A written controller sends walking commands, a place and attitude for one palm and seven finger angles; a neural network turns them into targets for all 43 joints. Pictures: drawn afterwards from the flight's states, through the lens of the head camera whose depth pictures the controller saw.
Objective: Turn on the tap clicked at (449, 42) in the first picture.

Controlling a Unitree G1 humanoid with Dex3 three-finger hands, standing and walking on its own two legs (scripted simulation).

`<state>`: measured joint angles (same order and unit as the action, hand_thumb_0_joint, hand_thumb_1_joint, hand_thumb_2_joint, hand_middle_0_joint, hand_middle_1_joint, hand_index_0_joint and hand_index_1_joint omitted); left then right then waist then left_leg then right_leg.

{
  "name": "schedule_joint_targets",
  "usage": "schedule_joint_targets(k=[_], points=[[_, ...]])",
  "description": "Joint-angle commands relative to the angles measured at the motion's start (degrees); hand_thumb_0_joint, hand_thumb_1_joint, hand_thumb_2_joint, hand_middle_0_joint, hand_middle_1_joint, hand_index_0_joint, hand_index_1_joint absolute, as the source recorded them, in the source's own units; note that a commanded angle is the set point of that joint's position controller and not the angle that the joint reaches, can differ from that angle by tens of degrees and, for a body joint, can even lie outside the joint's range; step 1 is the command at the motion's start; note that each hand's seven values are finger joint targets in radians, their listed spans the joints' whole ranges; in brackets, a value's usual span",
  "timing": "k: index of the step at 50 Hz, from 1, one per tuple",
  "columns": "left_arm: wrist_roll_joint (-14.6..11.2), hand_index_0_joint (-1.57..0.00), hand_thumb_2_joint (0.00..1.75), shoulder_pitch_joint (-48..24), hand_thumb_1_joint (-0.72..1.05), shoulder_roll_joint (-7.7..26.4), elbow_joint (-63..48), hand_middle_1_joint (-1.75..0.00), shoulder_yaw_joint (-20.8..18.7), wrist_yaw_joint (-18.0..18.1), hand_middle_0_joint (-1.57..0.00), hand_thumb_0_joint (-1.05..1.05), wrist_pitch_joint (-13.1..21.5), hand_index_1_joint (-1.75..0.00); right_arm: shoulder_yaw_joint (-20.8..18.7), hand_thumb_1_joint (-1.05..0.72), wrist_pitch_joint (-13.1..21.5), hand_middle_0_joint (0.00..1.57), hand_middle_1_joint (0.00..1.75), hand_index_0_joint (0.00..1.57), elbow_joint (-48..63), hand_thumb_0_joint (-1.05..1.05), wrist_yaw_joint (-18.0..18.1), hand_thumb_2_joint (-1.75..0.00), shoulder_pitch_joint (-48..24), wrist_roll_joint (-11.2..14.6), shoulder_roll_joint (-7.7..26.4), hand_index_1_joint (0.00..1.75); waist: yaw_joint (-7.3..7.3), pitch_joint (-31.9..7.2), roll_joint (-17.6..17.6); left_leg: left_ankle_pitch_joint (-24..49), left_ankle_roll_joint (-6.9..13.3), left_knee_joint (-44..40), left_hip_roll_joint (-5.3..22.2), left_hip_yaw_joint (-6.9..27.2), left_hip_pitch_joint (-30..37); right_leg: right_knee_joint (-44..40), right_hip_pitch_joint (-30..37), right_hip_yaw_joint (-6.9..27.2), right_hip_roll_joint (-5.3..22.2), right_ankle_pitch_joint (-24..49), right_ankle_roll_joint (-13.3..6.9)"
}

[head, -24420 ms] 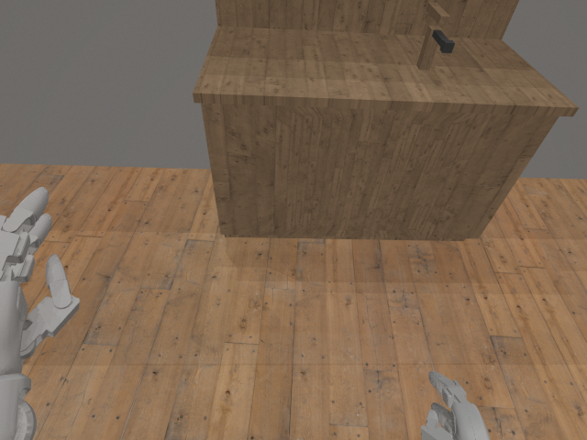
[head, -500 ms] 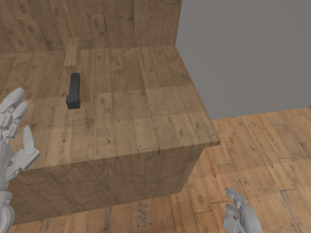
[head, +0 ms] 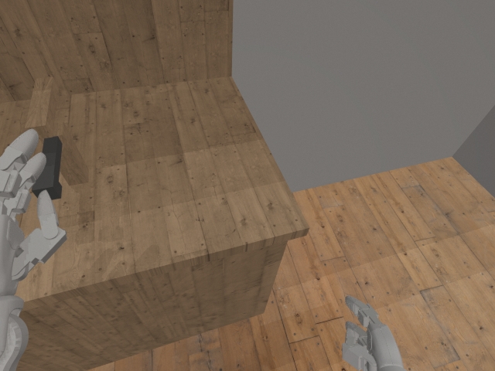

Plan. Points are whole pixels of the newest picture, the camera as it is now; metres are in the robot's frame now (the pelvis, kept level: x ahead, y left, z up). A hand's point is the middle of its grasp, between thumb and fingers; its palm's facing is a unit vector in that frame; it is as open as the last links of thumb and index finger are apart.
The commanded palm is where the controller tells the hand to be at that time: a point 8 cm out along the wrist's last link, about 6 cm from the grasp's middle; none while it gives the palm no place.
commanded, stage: come to a stop and stand still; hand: left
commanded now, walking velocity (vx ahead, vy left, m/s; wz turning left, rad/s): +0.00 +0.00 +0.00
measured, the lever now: (47, 188) +0.34 +0.33 +0.10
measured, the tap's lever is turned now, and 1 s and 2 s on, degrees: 0 0 0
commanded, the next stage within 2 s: look again from close up in 1.62 s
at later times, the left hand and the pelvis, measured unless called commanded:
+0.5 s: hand (22, 282) +0.18 +0.26 +0.15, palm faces +0.38 -0.83 -0.40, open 7.4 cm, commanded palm +0.13 +0.29 +0.18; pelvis -0.02 +0.01 +0.01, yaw +1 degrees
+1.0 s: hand out of the picture +0.19 +0.30 +0.16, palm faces +0.37 -0.85 -0.36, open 7.4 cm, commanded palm +0.13 +0.33 +0.18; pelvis -0.03 +0.05 +0.01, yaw +0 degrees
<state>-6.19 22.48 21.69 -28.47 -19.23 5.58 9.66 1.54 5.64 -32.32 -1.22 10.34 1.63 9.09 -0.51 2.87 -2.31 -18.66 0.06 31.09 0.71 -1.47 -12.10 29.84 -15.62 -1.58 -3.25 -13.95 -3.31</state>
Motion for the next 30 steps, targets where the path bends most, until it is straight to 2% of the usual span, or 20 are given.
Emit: schedule_joint_targets(k=[1,3,4,5,7,8,9,10,13,14,16,18,19,21,24,25,27,28,29,30], points=[[-0.8,-0.2,0.9,2.25,0.9,10.64,-13.06,-0.3,-8.71,1.28,-0.2,0.0,2.52,-0.3,-4.05,-0.9,1.77,0.2,0.3,0.2,9.23,0.0,1.61,-0.9,-4.56,0.47,8.37,0.3,0.45,-11.57,3.17,11.31,0.44,1.44,4.44,2.22,0.12,-5.88,7.56,11.52,11.93,20.21,-2.2],[-0.83,-0.2,0.9,5.88,0.9,10.62,-11.81,-0.3,-9.67,1.55,-0.2,0.0,2.24,-0.3,-3.78,-0.9,1.39,0.2,0.3,0.2,8.82,0.0,1.99,-0.9,-4.84,0.42,8.55,0.3,0.6,-11.88,4.13,11.82,0.37,1.29,3.45,1.82,-0.32,-7.54,9.63,12.22,13.13,25.24,-1.39],[-0.75,-0.2,0.9,7.33,0.9,11.37,-11.49,-0.3,-10.61,1.8,-0.2,0.0,1.96,-0.3,-3.86,-0.9,1.07,0.2,0.3,0.2,8.66,0.0,2.22,-0.9,-5.68,0.59,8.96,0.3,0.58,-11.85,4.71,14.46,0.2,1.14,3.2,2.1,-0.46,-7.57,10.91,11.84,13.66,30.54,-0.91],[-0.58,-0.2,0.9,8.27,0.9,10.11,-10.98,-0.3,-9.71,1.68,-0.2,0.0,2.07,-0.3,-3.78,-0.9,0.76,0.2,0.3,0.2,8.49,0.0,2.37,-0.9,-5.78,0.52,8.84,0.3,0.74,-12.3,3.61,16.27,0.2,1.16,2.85,2.03,-0.47,-7.23,12.54,10.85,13.59,34.99,-0.11],[-0.35,-0.2,0.9,9.02,0.9,10.38,-10.77,-0.3,-10.08,1.63,-0.2,0.0,2.18,-0.3,-4.02,-0.9,0.5,0.2,0.3,0.2,8.66,0.0,2.85,-0.9,-6.59,0.79,9.28,0.3,0.6,-12.72,3.27,17.31,0.33,0.41,2.28,2.09,-0.81,-6.92,15.07,9.81,13.58,40.53,1.82],[-0.21,-0.2,0.9,9.5,0.9,10.61,-11.14,-0.3,-10.31,1.63,-0.2,0.0,2.29,-0.3,-4.03,-0.9,0.34,0.2,0.3,0.2,8.77,0.0,3.0,-0.9,-6.64,0.81,9.45,0.3,0.36,-13.1,2.57,17.33,0.42,-0.25,2.2,2.21,-1.01,-6.7,16.25,9.12,13.66,41.34,2.34],[0.01,-0.2,0.9,9.63,0.9,11.65,-12.0,-0.3,-10.84,1.77,-0.2,0.0,2.18,-0.3,-4.01,-0.9,0.17,0.2,0.3,0.2,8.81,0.0,3.26,-0.9,-7.66,0.97,9.69,0.3,0.1,-12.76,3.56,18.47,0.57,-0.87,2.26,2.28,-0.63,-6.56,16.04,9.07,13.89,42.54,2.51],[0.07,-0.2,0.9,9.91,0.9,10.63,-12.32,-0.3,-9.93,1.59,-0.2,0.0,2.4,-0.3,-3.99,-0.9,0.05,0.2,0.3,0.2,8.87,0.0,3.37,-0.9,-7.32,0.8,9.61,0.3,0.12,-12.84,2.56,18.45,0.74,-1.01,2.2,2.17,-0.54,-6.36,16.26,8.24,13.77,42.17,2.79],[0.15,-0.2,0.9,10.14,0.9,10.1,-11.71,-0.3,-9.44,1.46,-0.2,0.0,2.13,-0.3,-4.4,-0.9,0.06,0.2,0.3,0.2,9.18,0.0,3.65,-0.9,-7.0,0.92,10.01,0.3,-0.2,-12.34,-0.07,16.04,1.0,-1.49,2.13,2.04,-0.57,-6.89,15.6,8.78,14.08,41.57,3.55],[0.33,-0.2,0.9,9.25,0.9,10.83,-13.03,-0.3,-9.61,1.67,-0.2,0.0,2.04,-0.3,-4.34,-0.9,0.15,0.2,0.3,0.2,8.95,0.0,3.78,-0.9,-7.3,0.96,10.14,0.3,-0.37,-13.0,0.11,16.84,1.03,-2.24,2.38,2.3,0.49,-6.61,15.17,8.92,14.41,40.76,3.12],[0.28,-0.2,0.9,8.64,0.9,9.48,-11.84,-0.3,-8.43,1.6,-0.2,0.0,1.93,-0.3,-4.54,-0.9,0.39,0.2,0.3,0.2,8.92,0.0,3.89,-0.9,-6.28,0.73,10.51,0.3,-0.19,-13.12,-0.88,16.92,1.13,-3.17,2.55,2.57,2.35,-7.24,13.08,8.52,13.66,34.65,2.89],[0.39,-0.2,0.9,7.63,0.9,8.71,-11.13,-0.3,-7.47,1.62,-0.2,0.0,1.41,-0.3,-4.71,-0.9,0.74,0.2,0.3,0.2,8.7,0.0,4.05,-0.9,-6.16,0.71,10.7,0.3,-0.25,-12.28,-0.92,15.95,1.3,-4.26,3.04,2.99,4.25,-8.73,10.32,9.02,12.79,27.23,2.91],[0.65,-0.2,0.9,7.03,0.9,9.29,-11.31,-0.3,-7.83,1.76,-0.2,0.0,1.15,-0.3,-4.79,-0.9,0.84,0.2,0.3,0.2,8.2,0.0,4.31,-0.9,-6.51,0.69,10.87,0.3,-0.36,-12.07,0.58,16.49,1.5,-5.06,3.52,3.19,5.79,-9.14,8.8,9.24,12.32,24.48,2.46],[0.86,-0.2,0.9,5.16,0.9,8.5,-11.09,-0.3,-6.68,1.82,-0.2,0.0,0.96,-0.3,-4.65,-0.9,1.11,0.2,0.3,0.2,8.46,0.0,4.34,-0.9,-5.91,0.54,10.99,0.3,-0.26,-11.01,-0.39,14.64,1.63,-5.93,3.7,3.76,5.99,-10.53,7.23,8.89,11.33,16.51,2.47],[1.47,-0.2,0.9,2.03,0.9,9.31,-12.34,-0.3,-6.61,1.95,-0.2,0.0,0.8,-0.3,-4.04,-0.9,1.55,0.2,0.3,0.2,8.12,0.0,4.46,-0.9,-6.97,0.32,10.78,0.3,-0.53,-8.5,4.0,10.32,2.07,-8.78,4.32,4.96,5.94,-12.69,4.28,9.43,10.55,7.37,2.2],[1.57,-0.2,0.9,0.45,0.9,7.6,-12.31,-0.3,-4.82,1.85,-0.2,0.0,0.85,-0.3,-3.55,-0.9,1.63,0.2,0.3,0.2,8.23,0.0,4.39,-0.9,-6.78,0.1,10.42,0.3,-0.43,-7.34,3.82,8.14,2.14,-10.0,4.5,5.52,4.76,-13.2,4.09,8.76,9.95,4.4,2.34],[2.03,-0.2,0.9,-1.63,0.9,7.36,-11.47,-0.3,-4.25,1.93,-0.2,0.0,0.74,-0.3,-3.23,-0.9,2.13,0.2,0.3,0.2,8.61,0.0,4.22,-0.9,-6.78,0.07,10.29,0.3,-0.55,-4.78,4.1,3.17,2.28,-12.21,4.86,6.38,2.73,-14.46,2.91,8.61,9.03,-1.04,2.41],[2.27,-0.2,0.9,-2.37,0.9,7.32,-10.9,-0.3,-4.11,2.0,-0.2,0.0,0.66,-0.3,-2.98,-0.9,2.21,0.2,0.3,0.2,8.76,0.0,4.16,-0.9,-6.67,-0.07,10.18,0.3,-0.57,-3.67,4.2,1.12,2.34,-13.21,4.99,6.73,1.49,-14.89,2.99,8.37,8.6,-2.54,2.46],[2.55,-0.2,0.9,-2.93,0.9,8.72,-11.15,-0.3,-5.17,2.11,-0.2,0.0,0.66,-0.3,-3.04,-0.9,2.26,0.2,0.3,0.2,8.63,0.0,4.19,-0.9,-7.08,-0.02,10.36,0.3,-0.66,-3.5,6.24,0.0,2.39,-13.88,5.15,6.74,1.48,-14.92,2.61,8.41,8.28,-2.98,2.36],[2.66,-0.2,0.9,-3.8,0.9,6.8,-10.63,-0.3,-3.47,2.03,-0.2,0.0,0.82,-0.3,-2.58,-0.9,2.18,0.2,0.3,0.2,8.7,0.0,4.09,-0.9,-6.51,-0.26,9.85,0.3,-0.5,-3.07,6.0,-2.45,2.35,-15.14,5.39,7.13,-0.18,-14.4,3.54,7.38,7.85,-3.68,2.5]])
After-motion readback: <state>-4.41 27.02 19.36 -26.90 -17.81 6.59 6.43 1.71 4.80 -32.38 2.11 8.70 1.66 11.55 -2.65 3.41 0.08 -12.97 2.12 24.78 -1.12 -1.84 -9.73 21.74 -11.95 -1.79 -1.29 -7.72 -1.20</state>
